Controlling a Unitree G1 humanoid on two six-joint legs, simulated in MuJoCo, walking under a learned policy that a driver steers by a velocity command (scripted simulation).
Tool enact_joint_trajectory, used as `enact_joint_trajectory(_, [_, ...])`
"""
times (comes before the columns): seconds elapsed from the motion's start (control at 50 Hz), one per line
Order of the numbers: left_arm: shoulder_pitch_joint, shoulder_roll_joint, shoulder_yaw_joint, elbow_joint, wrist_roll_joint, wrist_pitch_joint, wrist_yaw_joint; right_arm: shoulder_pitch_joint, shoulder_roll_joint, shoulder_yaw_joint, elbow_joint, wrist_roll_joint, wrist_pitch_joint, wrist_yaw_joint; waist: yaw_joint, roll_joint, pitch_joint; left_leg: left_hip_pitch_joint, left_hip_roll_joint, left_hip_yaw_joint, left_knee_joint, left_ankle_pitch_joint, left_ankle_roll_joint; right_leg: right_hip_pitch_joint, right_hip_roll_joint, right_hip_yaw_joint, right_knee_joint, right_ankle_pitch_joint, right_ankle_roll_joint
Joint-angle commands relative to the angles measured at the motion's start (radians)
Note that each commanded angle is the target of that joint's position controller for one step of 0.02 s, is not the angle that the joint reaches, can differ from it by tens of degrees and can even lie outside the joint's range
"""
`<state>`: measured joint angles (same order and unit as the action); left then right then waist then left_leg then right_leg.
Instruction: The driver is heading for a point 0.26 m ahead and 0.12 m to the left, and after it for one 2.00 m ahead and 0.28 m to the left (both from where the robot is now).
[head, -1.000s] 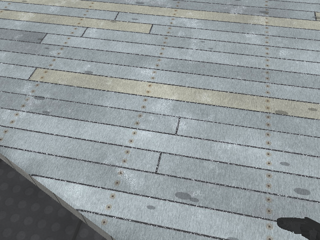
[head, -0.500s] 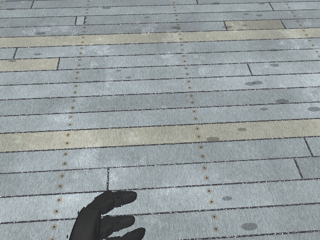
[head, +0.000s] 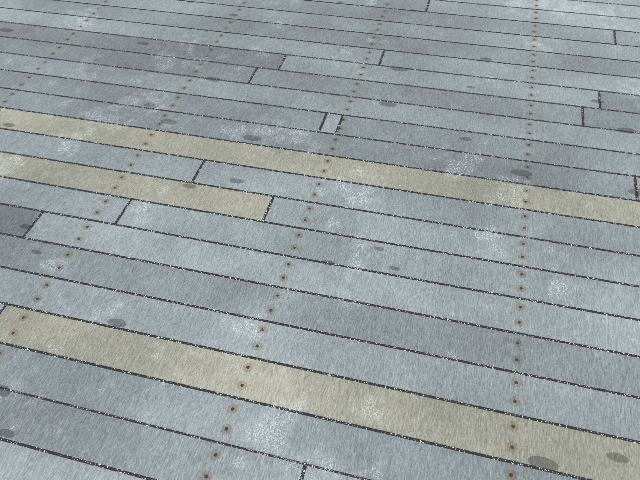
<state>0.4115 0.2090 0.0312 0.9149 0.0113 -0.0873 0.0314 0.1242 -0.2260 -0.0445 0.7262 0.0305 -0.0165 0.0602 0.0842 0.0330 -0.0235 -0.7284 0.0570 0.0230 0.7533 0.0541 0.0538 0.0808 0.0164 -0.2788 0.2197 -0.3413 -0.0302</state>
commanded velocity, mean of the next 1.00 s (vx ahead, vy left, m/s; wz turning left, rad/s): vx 0.45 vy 0.00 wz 0.34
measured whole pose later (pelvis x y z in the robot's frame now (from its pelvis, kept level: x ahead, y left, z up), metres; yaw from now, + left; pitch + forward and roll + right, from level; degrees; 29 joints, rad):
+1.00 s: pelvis +0.55 +0.07 +0.00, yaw +20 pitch +3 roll -2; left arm 0.33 0.26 0.05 0.86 -0.01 -0.06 0.00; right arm 0.09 -0.24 -0.04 0.65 0.00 -0.06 0.01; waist 0.09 0.04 0.01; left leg -0.55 0.04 -0.04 0.56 -0.01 0.01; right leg -0.11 0.05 -0.02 0.35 -0.29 -0.02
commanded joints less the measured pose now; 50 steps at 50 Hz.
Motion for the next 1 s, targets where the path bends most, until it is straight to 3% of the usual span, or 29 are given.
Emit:
enact_joint_trajectory(0.02, [0.020,0.186,0.045,-0.040,-0.009,0.013,0.004,-0.190,-0.030,-0.003,-0.138,0.002,-0.025,0.023,0.011,-0.092,0.128,-0.064,-0.022,0.086,-0.112,-0.086,0.032,0.080,-0.302,0.055,0.015,0.782,-0.060])
enact_joint_trajectory(0.08, [-0.003,0.241,0.063,-0.053,-0.019,0.029,0.016,-0.084,-0.082,-0.031,-0.144,0.001,-0.018,0.027,-0.077,-0.175,0.050,0.151,-0.109,0.156,-0.107,-0.227,0.084,0.094,-0.308,0.029,0.223,1.277,-0.065])
enact_joint_trajectory(0.1, [-0.024,0.261,0.071,-0.061,-0.022,0.033,0.015,0.018,-0.129,-0.054,-0.126,0.004,-0.015,0.021,-0.135,-0.188,-0.004,0.280,-0.130,0.147,-0.133,-0.254,0.111,0.069,-0.303,0.032,0.359,1.312,-0.067])
enact_joint_trajectory(0.12, [-0.056,0.267,0.073,-0.071,-0.030,0.031,0.013,0.170,-0.184,-0.085,-0.090,-0.002,-0.012,0.006,-0.222,-0.157,-0.071,0.512,-0.154,0.120,-0.249,-0.179,0.148,-0.028,-0.264,0.020,0.559,1.207,-0.044])
enact_joint_trajectory(0.14, [-0.061,0.230,0.062,-0.097,-0.016,0.014,0.010,0.293,-0.248,-0.109,-0.058,-0.012,-0.001,-0.019,-0.263,-0.065,-0.144,0.839,-0.029,-0.089,-0.244,-0.164,0.199,-0.327,-0.204,0.048,0.846,0.728,-0.014])
enact_joint_trajectory(0.16, [0.006,0.081,0.013,-0.168,-0.004,-0.023,-0.009,0.253,-0.333,-0.117,-0.084,-0.023,-0.015,-0.028,-0.145,0.213,-0.244,1.159,0.266,-0.713,-0.333,-0.230,0.437,-0.786,0.032,0.156,1.245,-0.198,0.048])
enact_joint_trajectory(0.18, [-0.105,0.160,0.029,-0.190,-0.029,-0.068,-0.028,0.278,-0.234,-0.091,-0.088,-0.031,-0.027,-0.034,-0.208,0.070,-0.340,1.158,0.285,-0.819,-0.447,-0.275,0.433,-0.868,0.006,0.398,1.330,-0.194,0.030])
enact_joint_trajectory(0.2, [-0.200,0.182,0.032,-0.231,-0.057,-0.084,-0.034,0.245,-0.178,-0.075,-0.085,-0.029,-0.039,-0.036,-0.204,0.035,-0.204,1.039,0.244,-0.644,-0.460,-0.213,0.364,-0.912,-0.050,0.412,1.265,-0.093,0.006])
enact_joint_trajectory(0.22, [-0.210,0.167,0.026,-0.237,-0.043,-0.089,-0.028,0.190,-0.158,-0.067,-0.089,-0.019,-0.049,-0.033,-0.146,-0.055,-0.118,0.892,0.194,-0.528,-0.470,-0.120,0.319,-0.884,-0.086,0.398,1.166,-0.039,0.003])
enact_joint_trajectory(0.24, [-0.215,0.169,0.035,-0.228,-0.018,-0.077,-0.020,0.139,-0.123,-0.054,-0.095,-0.013,-0.051,-0.031,-0.112,-0.103,-0.054,0.779,0.136,-0.423,-0.486,-0.050,0.267,-0.845,-0.116,0.380,1.083,0.006,0.009])
enact_joint_trajectory(0.26, [-0.166,0.177,0.040,-0.236,-0.013,-0.064,-0.024,0.116,-0.132,-0.053,-0.114,-0.024,-0.053,-0.035,-0.069,-0.042,-0.042,0.682,0.133,-0.399,-0.502,0.020,0.289,-0.785,-0.126,0.385,1.049,0.023,0.031])
enact_joint_trajectory(0.28, [-0.149,0.184,0.044,-0.239,-0.004,-0.050,-0.025,0.106,-0.136,-0.054,-0.118,-0.023,-0.056,-0.037,-0.052,-0.042,-0.022,0.616,0.122,-0.390,-0.519,0.046,0.293,-0.760,-0.135,0.381,1.002,0.020,0.055])
enact_joint_trajectory(0.32, [-0.177,0.155,0.039,-0.246,0.005,-0.031,-0.025,0.107,-0.157,-0.059,-0.115,-0.020,-0.057,-0.047,-0.042,-0.051,0.004,0.497,0.089,-0.317,-0.532,0.077,0.275,-0.725,-0.139,0.344,0.871,0.043,0.089])
enact_joint_trajectory(0.4, [-0.370,0.095,0.010,-0.289,0.006,-0.028,-0.026,0.167,-0.209,-0.076,-0.095,-0.010,-0.044,-0.066,-0.115,0.018,0.019,0.369,-0.001,-0.219,-0.496,-0.010,0.199,-0.596,-0.065,0.295,0.495,0.332,0.108])
enact_joint_trajectory(0.48, [-0.440,0.137,0.023,-0.306,-0.016,-0.039,-0.047,0.250,-0.185,-0.067,-0.060,-0.001,-0.040,-0.066,-0.159,0.068,-0.006,0.498,0.058,-0.294,-0.432,-0.143,0.162,-0.563,-0.044,0.322,0.337,0.424,0.080])
enact_joint_trajectory(0.52, [-0.426,0.167,0.039,-0.307,-0.015,-0.047,-0.055,0.250,-0.182,-0.068,-0.057,-0.007,-0.038,-0.067,-0.141,0.088,-0.003,0.565,0.096,-0.347,-0.379,-0.150,0.140,-0.545,-0.044,0.326,0.301,0.355,0.045])
enact_joint_trajectory(0.56, [-0.311,0.198,0.062,-0.281,-0.007,-0.052,-0.053,0.228,-0.165,-0.063,-0.068,-0.017,-0.034,-0.066,-0.074,0.105,-0.040,0.582,0.061,-0.334,-0.257,0.001,0.101,-0.398,-0.025,0.292,0.256,0.299,-0.006])
enact_joint_trajectory(0.58, [-0.180,0.237,0.076,-0.265,0.008,-0.058,-0.048,0.219,-0.120,-0.046,-0.085,-0.025,-0.036,-0.064,-0.012,0.066,-0.144,0.514,0.010,-0.281,-0.047,-0.014,0.062,-0.197,-0.122,0.377,0.287,0.316,-0.061])
enact_joint_trajectory(0.6, [-0.039,0.328,0.099,-0.238,0.024,-0.054,-0.045,0.355,-0.058,-0.027,-0.093,-0.015,-0.046,-0.069,-0.023,-0.188,-0.308,0.212,-0.119,-0.168,0.334,-0.287,-0.019,0.174,-0.340,0.758,0.259,0.223,-0.221])
enact_joint_trajectory(0.62, [0.036,0.306,0.100,-0.192,-0.006,-0.043,-0.059,0.396,-0.082,-0.023,-0.084,0.004,-0.054,-0.069,-0.012,-0.366,-0.342,-0.016,-0.149,-0.178,0.531,-0.634,-0.040,0.267,-0.432,1.119,0.097,-0.079,-0.302])
enact_joint_trajectory(0.64, [-0.018,0.228,0.078,-0.210,-0.020,-0.036,-0.055,0.299,-0.161,-0.041,-0.090,0.014,-0.053,-0.069,0.009,-0.224,-0.194,-0.113,-0.091,-0.205,0.627,-0.570,-0.034,0.173,-0.403,1.040,0.067,-0.225,-0.255])
enact_joint_trajectory(0.66, [-0.080,0.191,0.064,-0.221,-0.014,-0.025,-0.049,0.186,-0.174,-0.041,-0.116,0.002,-0.052,-0.069,0.007,-0.131,-0.099,-0.115,-0.047,-0.160,0.617,-0.483,-0.028,0.037,-0.359,0.881,0.067,-0.170,-0.214])
enact_joint_trajectory(0.68, [-0.129,0.171,0.053,-0.221,-0.005,-0.018,-0.050,0.128,-0.162,-0.039,-0.134,-0.019,-0.053,-0.068,-0.018,-0.085,-0.027,-0.081,-0.012,-0.133,0.549,-0.423,-0.022,-0.103,-0.312,0.771,0.045,-0.060,-0.202])
enact_joint_trajectory(0.7, [-0.159,0.152,0.046,-0.221,0.003,-0.020,-0.051,0.129,-0.148,-0.043,-0.136,-0.027,-0.053,-0.066,-0.052,-0.106,0.001,-0.025,0.021,-0.133,0.482,-0.379,-0.022,-0.191,-0.278,0.704,0.024,0.033,-0.194])
enact_joint_trajectory(0.74, [-0.173,0.137,0.041,-0.208,-0.001,-0.025,-0.051,0.168,-0.116,-0.038,-0.118,-0.021,-0.046,-0.064,-0.085,-0.140,0.004,0.055,0.038,-0.110,0.408,-0.351,-0.028,-0.272,-0.230,0.603,-0.014,0.139,-0.189])
enact_joint_trajectory(0.8, [-0.162,0.179,0.051,-0.179,-0.006,-0.029,-0.045,0.115,-0.088,-0.025,-0.127,-0.033,-0.044,-0.070,-0.088,-0.109,0.022,0.065,0.041,-0.076,0.234,-0.289,-0.054,-0.290,-0.228,0.488,-0.023,0.498,-0.206])
enact_joint_trajectory(0.84, [-0.158,0.195,0.055,-0.160,-0.008,-0.019,-0.038,0.075,-0.059,-0.012,-0.125,-0.038,-0.051,-0.069,-0.077,-0.105,0.001,0.134,0.025,-0.053,0.083,-0.196,-0.065,-0.292,-0.203,0.396,0.005,0.701,-0.184])
enact_joint_trajectory(0.94, [-0.091,0.210,0.054,-0.106,-0.025,0.009,-0.029,-0.037,-0.070,-0.016,-0.139,-0.028,-0.051,-0.054,-0.028,-0.123,-0.033,0.232,-0.030,-0.042,-0.148,-0.027,-0.057,-0.206,-0.199,0.356,0.073,0.722,-0.147])
enact_joint_trajectory(1.0, [-0.123,0.215,0.054,-0.100,-0.035,0.021,-0.026,-0.013,-0.095,-0.030,-0.139,-0.039,-0.056,-0.046,-0.067,-0.127,-0.051,0.333,-0.053,-0.039,-0.277,-0.025,-0.014,-0.178,-0.201,0.377,0.178,0.680,-0.114])
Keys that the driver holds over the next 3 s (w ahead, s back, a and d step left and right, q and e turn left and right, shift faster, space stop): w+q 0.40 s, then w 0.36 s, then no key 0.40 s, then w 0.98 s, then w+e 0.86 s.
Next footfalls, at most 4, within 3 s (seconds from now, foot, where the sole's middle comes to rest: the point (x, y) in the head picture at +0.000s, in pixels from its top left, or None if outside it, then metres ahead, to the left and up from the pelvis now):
0.14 left None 0.24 0.11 -0.77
0.58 right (393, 461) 0.56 -0.05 -0.77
1.04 left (264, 400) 0.68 0.24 -0.77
1.38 right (371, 395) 0.70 0.00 -0.77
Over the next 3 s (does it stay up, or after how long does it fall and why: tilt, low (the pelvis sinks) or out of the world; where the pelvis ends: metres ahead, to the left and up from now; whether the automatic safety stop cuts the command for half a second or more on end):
stays up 1.40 0.38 0.00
